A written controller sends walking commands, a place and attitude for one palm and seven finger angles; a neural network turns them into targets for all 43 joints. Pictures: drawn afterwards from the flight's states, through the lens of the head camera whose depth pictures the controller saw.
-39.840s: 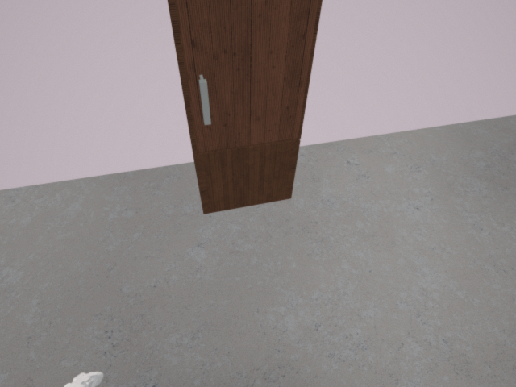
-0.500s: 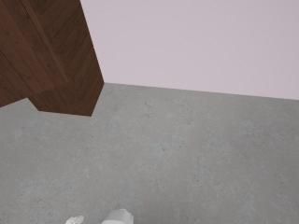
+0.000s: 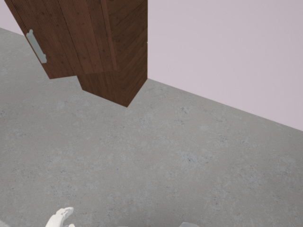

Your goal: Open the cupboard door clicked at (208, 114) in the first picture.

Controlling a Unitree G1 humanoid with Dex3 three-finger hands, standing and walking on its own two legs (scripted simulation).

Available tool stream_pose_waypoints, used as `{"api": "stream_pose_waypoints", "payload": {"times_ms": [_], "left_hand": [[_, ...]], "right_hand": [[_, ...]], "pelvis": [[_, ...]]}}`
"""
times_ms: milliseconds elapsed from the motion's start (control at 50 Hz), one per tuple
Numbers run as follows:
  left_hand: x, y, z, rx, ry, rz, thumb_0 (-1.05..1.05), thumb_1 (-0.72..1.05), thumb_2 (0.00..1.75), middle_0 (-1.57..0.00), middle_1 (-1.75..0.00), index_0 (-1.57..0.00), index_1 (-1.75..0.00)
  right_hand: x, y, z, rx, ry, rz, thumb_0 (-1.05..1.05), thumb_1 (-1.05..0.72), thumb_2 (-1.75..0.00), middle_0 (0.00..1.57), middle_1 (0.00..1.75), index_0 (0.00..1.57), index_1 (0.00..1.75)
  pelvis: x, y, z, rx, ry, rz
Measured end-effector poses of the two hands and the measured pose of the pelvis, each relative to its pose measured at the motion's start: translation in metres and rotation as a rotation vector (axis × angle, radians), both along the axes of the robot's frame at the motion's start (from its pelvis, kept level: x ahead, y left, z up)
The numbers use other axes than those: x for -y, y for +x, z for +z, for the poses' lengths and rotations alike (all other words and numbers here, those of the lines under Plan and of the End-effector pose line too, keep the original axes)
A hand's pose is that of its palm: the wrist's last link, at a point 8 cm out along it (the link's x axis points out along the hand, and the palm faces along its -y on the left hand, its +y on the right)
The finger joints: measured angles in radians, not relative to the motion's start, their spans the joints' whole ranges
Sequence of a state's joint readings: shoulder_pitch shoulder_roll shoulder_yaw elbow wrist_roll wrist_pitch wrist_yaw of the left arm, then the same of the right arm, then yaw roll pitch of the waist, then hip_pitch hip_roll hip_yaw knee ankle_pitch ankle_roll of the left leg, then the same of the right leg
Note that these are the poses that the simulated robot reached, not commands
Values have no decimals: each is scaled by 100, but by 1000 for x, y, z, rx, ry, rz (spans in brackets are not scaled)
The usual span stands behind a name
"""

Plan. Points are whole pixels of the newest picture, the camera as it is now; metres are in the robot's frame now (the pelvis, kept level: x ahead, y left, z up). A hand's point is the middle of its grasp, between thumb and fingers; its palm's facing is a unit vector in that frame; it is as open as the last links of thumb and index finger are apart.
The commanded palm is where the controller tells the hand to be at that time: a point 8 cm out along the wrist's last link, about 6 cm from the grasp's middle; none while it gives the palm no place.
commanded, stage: turn to face it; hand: left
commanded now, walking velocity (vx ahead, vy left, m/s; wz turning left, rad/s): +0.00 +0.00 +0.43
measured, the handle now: (37, 46) +0.91 +0.63 -0.10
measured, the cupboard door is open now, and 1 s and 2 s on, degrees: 39 39 39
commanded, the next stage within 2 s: take the last steps up to it in 0.28 s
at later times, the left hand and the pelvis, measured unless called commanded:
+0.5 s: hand out of the picture -0.04 +0.18 -0.19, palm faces +0.29 -0.94 -0.19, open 7.4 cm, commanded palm none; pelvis +0.00 -0.01 -0.01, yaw +12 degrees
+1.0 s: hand out of the picture +0.12 +0.21 -0.15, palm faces +0.34 -0.92 -0.21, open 7.4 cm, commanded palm none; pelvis +0.10 +0.01 +0.00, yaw +18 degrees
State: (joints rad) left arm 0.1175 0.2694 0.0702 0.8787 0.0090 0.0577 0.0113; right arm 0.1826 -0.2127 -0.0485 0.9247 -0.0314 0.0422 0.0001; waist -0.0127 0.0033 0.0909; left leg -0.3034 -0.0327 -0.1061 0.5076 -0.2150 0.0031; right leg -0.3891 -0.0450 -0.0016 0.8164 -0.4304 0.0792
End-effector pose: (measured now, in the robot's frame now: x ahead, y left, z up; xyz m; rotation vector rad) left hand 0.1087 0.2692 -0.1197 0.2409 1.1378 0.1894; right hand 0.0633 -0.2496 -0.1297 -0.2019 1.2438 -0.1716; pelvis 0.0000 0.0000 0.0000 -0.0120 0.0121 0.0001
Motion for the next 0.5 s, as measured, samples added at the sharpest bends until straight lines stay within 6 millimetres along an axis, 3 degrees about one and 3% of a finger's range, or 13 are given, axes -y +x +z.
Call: {"api": "stream_pose_waypoints", "payload": {"times_ms": [100,260,360,500], "left_hand": [[26,-10,3,48,27,31,0,90,89,-20,-30,-19,-30],[61,-69,2,-40,-40,143,0,90,89,-21,-30,-20,-30],[65,-113,-11,-110,-84,227,0,91,89,-21,-30,-20,-30],[42,-170,-41,-225,-136,334,1,91,89,-21,-30,-20,-30]], "right_hand": [[25,3,-20,-24,29,15,1,-91,-90,21,30,20,30],[39,30,-5,-34,19,94,1,-91,-90,20,30,20,30],[24,58,3,-10,0,170,1,-91,-90,20,30,20,30],[-20,90,8,83,-27,284,1,-91,-90,20,30,20,30]], "pelvis": [[25,-1,-9,7,23,55],[36,3,4,25,48,146],[32,3,4,26,45,182],[9,0,-9,30,19,218]]}}
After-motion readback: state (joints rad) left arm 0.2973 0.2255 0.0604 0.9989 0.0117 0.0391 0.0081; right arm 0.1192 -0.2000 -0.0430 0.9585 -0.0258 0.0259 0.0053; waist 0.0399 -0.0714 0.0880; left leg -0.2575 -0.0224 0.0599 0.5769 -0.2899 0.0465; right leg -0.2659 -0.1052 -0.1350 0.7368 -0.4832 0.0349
